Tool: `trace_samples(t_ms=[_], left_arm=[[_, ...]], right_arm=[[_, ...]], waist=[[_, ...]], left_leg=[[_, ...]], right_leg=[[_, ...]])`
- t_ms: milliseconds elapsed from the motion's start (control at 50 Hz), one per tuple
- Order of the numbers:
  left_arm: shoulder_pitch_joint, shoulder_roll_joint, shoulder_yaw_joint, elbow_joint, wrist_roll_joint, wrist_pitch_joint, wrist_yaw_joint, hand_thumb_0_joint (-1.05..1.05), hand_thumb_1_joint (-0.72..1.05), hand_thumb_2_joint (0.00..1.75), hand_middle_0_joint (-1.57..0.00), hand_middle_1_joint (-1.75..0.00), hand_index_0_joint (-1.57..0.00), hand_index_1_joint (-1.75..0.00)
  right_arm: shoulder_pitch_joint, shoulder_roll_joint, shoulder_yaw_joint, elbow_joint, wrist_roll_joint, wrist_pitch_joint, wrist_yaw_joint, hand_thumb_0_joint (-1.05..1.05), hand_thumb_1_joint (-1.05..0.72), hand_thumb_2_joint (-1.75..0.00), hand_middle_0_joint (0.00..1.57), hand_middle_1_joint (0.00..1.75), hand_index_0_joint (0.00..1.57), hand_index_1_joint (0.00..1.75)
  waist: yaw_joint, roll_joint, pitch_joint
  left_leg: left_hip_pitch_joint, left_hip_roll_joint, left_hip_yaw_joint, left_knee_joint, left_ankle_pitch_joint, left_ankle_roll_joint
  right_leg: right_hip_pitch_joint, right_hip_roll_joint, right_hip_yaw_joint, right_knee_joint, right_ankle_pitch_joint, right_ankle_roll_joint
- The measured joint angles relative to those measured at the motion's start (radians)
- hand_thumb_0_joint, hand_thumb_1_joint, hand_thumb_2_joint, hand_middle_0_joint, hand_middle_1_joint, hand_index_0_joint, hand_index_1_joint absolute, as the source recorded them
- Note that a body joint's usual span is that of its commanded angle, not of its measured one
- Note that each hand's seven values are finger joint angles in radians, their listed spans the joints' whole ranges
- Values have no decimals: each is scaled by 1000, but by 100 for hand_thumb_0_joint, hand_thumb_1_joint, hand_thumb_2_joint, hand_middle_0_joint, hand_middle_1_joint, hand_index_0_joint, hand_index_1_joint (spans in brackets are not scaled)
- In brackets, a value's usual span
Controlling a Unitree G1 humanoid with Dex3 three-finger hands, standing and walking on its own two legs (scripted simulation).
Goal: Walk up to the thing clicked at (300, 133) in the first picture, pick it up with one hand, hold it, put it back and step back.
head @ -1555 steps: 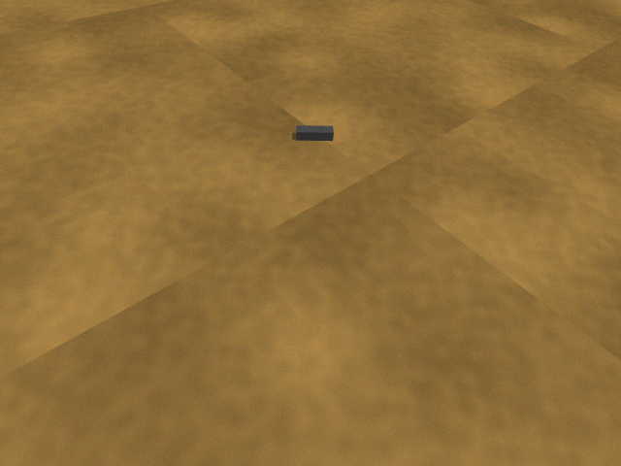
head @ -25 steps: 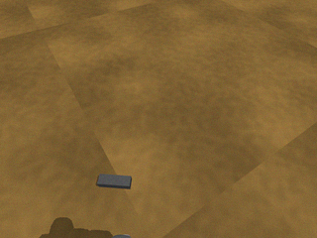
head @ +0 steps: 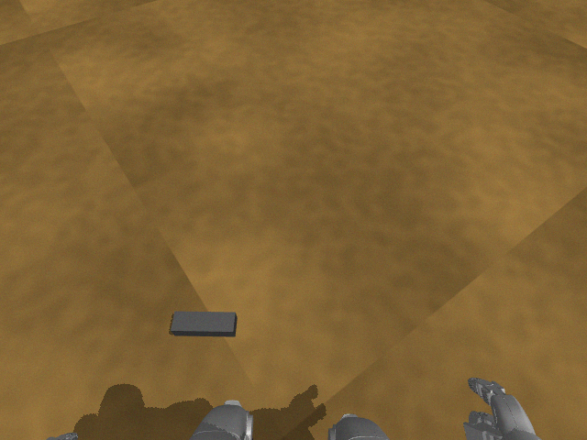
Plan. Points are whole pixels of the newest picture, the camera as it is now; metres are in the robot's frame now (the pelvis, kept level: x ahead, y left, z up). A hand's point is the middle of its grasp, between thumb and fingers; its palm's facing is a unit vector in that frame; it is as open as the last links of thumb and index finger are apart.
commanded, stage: walk up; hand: left
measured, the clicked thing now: (205, 324) +0.51 +0.28 -0.71
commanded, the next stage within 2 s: none
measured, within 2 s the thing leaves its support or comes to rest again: neither
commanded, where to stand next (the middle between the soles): +0.13 +0.05 m, yaw -1 degrees
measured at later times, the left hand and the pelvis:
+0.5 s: hand out of the picture +0.06 +0.27 -0.12, palm faces -0.01 -0.93 -0.37, open 7.4 cm; pelvis +0.00 -0.02 +0.02, yaw +3 degrees
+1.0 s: hand out of the picture +0.08 +0.30 -0.12, palm faces +0.05 -0.86 -0.51, open 7.4 cm; pelvis +0.01 -0.01 +0.00, yaw +4 degrees
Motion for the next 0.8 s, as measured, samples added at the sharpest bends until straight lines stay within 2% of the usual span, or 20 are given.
trace_samples(t_ms=[40,60,120,160,220,240,260,280,300,340,380,400,500,560,580,600,640,680,740,800], left_arm=[[1,4,-3,-11,14,-4,3,0,90,90,-21,-30,-21,-30],[2,4,-2,-16,18,-4,6,0,90,90,-21,-30,-21,-30],[-2,-1,-1,-22,30,-1,16,0,90,90,-21,-30,-21,-30],[-3,-3,2,-24,43,0,16,0,90,90,-21,-30,-21,-30],[4,-2,6,-37,58,6,2,0,90,90,-21,-30,-21,-30],[6,2,8,-43,56,9,-4,0,90,90,-21,-30,-21,-30],[7,14,11,-45,52,12,-9,0,90,90,-21,-30,-21,-30],[12,29,17,-42,45,18,-10,0,90,90,-21,-30,-21,-30],[28,35,22,-35,39,25,-11,0,90,90,-21,-30,-21,-30],[59,31,22,0,40,31,-19,0,90,90,-21,-30,-21,-30],[72,37,20,26,34,23,-40,0,90,90,-21,-30,-20,-30],[76,42,22,27,29,14,-49,1,90,90,-21,-30,-20,-30],[78,57,30,27,18,-7,-73,1,90,90,-21,-30,-20,-30],[72,49,25,43,13,-20,-63,1,90,90,-21,-30,-21,-30],[67,41,25,50,13,-28,-55,1,90,90,-21,-30,-21,-30],[54,25,25,57,14,-35,-45,1,90,90,-21,-30,-21,-30],[37,0,13,53,18,-48,-33,0,90,90,-21,-30,-20,-30],[24,-21,-2,44,20,-52,-28,0,90,90,-21,-30,-21,-30],[15,-44,-21,30,20,-57,-19,0,90,90,-21,-30,-21,-30],[18,-39,-23,18,20,-57,-3,0,90,90,-21,-30,-21,-30]], right_arm=[[-5,0,-10,5,-3,22,-7,0,-90,-89,21,30,21,30],[-4,-2,-13,6,-3,27,-6,1,-90,-89,21,30,20,30],[19,-18,-25,12,6,20,0,1,-90,-89,21,30,20,30],[51,-25,-25,30,9,5,5,0,-90,-89,21,30,20,30],[119,-24,-17,82,-1,-14,15,0,-90,-89,20,30,20,30],[144,-19,-13,99,-7,-21,16,0,-90,-89,20,30,20,30],[162,-5,-10,118,-16,-32,15,1,-90,-89,20,30,20,30],[173,19,-7,136,-28,-40,13,1,-91,-89,20,30,20,30],[194,35,-4,140,-40,-48,16,1,-90,-89,21,30,20,30],[249,45,1,138,-41,-69,29,1,-90,-89,21,30,21,30],[291,49,3,144,-43,-84,34,1,-90,-89,21,30,21,30],[304,48,4,146,-44,-91,35,1,-90,-89,21,30,21,30],[324,13,-6,128,-42,-110,37,1,-90,-89,21,30,21,30],[312,-21,-14,122,-36,-87,29,1,-90,-89,21,30,21,30],[303,-33,-17,120,-32,-76,25,1,-90,-89,21,30,21,30],[285,-45,-21,120,-26,-66,19,1,-90,-89,21,30,21,30],[249,-49,-21,113,-20,-47,8,1,-90,-89,21,30,20,30],[220,-44,-18,107,-19,-36,4,1,-90,-89,20,30,20,30],[189,-41,-14,100,-19,-27,10,1,-91,-89,20,30,20,30],[170,-33,-14,82,-33,-10,23,0,-91,-89,20,30,20,30]], waist=[[15,-18,12],[22,-27,18],[22,-20,19],[23,-11,4],[19,-2,-44],[17,-10,-59],[18,-36,-65],[27,-85,-61],[31,-112,-74],[-3,-106,-122],[-31,-103,-141],[-34,-108,-139],[-38,-117,-95],[-41,-97,-89],[-36,-79,-84],[-35,-44,-67],[-34,-17,-44],[-28,-12,-35],[-18,10,-39],[-5,17,-51]], left_leg=[[-51,-68,-34,178,-136,8],[-70,-93,-44,262,-160,9],[-83,-130,-87,400,-137,5],[-31,-112,-86,327,-118,-5],[99,-68,-40,55,-159,-20],[153,-61,-16,-66,-141,-17],[198,-72,1,-156,-74,-15],[228,-97,25,-183,-47,-15],[243,-106,39,-188,-45,-15],[259,-87,16,-199,-63,13],[295,-66,-10,-255,-46,38],[313,-58,-13,-287,-26,38],[364,-23,-10,-345,-9,-8],[343,-2,-12,-273,-64,-39],[324,14,-14,-218,-99,-35],[299,36,-32,-146,-124,-10],[233,12,-72,-2,-167,17],[166,-24,-59,101,-199,30],[83,-33,-33,169,-174,34],[23,-26,-25,200,-131,26]], right_leg=[[-30,-23,24,21,3,-9],[-40,-34,38,18,13,-13],[-64,-53,46,-17,51,-13],[-75,-57,43,-32,64,-15],[-82,-66,14,-25,55,-21],[-83,-74,5,-11,47,-18],[-86,-90,10,14,33,-15],[-86,-107,43,46,9,-26],[-97,-96,73,102,-57,-32],[-118,-45,73,196,-130,-35],[-134,-23,64,224,-88,-35],[-145,-23,64,215,-54,-34],[-149,-55,43,32,39,-20],[-75,-49,31,-114,124,-16],[-60,-34,25,-137,187,-11],[-59,-11,8,-118,185,-12],[-64,-4,-6,-82,149,-19],[-59,-17,-6,-82,138,-25],[-40,-24,-15,-112,147,-27],[-43,-28,-13,-113,146,-26]])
